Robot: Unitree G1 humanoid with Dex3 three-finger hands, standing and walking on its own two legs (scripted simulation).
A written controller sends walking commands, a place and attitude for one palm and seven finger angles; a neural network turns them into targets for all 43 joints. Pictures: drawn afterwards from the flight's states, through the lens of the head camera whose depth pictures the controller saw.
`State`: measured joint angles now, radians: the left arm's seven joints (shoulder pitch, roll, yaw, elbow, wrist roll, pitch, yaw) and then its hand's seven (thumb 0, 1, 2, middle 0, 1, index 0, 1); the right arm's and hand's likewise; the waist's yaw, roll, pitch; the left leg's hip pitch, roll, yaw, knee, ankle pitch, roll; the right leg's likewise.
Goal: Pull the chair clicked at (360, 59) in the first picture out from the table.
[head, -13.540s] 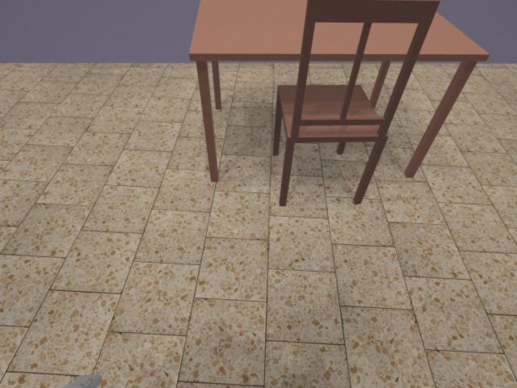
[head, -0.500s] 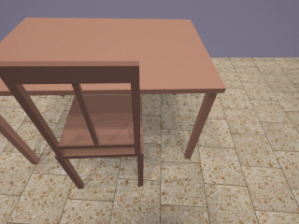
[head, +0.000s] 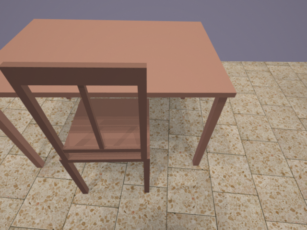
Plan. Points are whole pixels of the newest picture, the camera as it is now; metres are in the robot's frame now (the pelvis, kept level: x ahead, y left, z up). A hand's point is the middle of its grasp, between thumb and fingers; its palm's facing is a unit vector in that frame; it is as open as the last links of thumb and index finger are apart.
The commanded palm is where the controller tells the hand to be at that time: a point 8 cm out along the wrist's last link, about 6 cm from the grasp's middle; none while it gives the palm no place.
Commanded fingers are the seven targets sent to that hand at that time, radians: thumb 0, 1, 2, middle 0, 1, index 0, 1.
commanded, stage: shuffle to correct the standing spot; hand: left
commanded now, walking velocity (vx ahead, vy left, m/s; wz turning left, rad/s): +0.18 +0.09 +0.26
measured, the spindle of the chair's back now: (93, 121) +0.49 +0.26 -0.06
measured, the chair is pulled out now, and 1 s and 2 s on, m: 0.00 0.00 0.00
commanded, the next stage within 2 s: come to a stop and stand still in 0.12 s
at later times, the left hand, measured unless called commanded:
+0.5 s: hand out of the picture +0.14 +0.20 -0.17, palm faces +0.13 -0.96 -0.24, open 7.3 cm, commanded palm none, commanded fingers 0.00 0.90 0.90 -0.20 -0.30 -0.20 -0.30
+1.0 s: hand out of the picture -0.01 +0.18 -0.17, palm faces +0.12 -0.97 -0.20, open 7.4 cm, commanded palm none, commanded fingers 0.00 0.90 0.90 -0.20 -0.30 -0.20 -0.30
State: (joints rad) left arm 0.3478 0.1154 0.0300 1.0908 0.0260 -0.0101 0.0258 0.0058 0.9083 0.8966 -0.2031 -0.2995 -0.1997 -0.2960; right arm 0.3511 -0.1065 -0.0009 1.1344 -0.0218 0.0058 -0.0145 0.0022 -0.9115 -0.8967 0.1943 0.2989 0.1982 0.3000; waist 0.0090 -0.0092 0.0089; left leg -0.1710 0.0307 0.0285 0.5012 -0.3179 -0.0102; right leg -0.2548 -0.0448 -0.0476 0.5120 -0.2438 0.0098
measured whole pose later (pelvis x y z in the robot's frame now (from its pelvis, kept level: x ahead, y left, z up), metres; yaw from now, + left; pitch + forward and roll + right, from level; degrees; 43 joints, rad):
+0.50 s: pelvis +0.07 +0.01 -0.01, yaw +7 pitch +0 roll +1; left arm 0.16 0.14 0.04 0.99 0.02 -0.04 0.04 0.01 0.92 0.90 -0.20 -0.30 -0.20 -0.30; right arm 0.38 -0.12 -0.02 1.13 -0.01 0.01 -0.04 0.00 -0.91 -0.90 0.20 0.30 0.20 0.30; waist -0.04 0.03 0.07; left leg -0.21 -0.01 0.00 0.71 -0.54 -0.01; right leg -0.36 -0.05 -0.10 0.65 -0.29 -0.04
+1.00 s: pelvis +0.03 +0.01 +0.00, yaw +5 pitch -2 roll +1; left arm 0.34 0.14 0.00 1.11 0.02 -0.01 0.03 0.01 0.91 0.90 -0.20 -0.30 -0.20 -0.30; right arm 0.17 -0.17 -0.02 1.06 -0.01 0.01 -0.02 0.00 -0.94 -0.90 0.20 0.30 0.20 0.30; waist 0.02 0.01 0.03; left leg -0.20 0.03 0.09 0.44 -0.21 0.00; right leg -0.22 0.00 -0.01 0.47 -0.23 -0.01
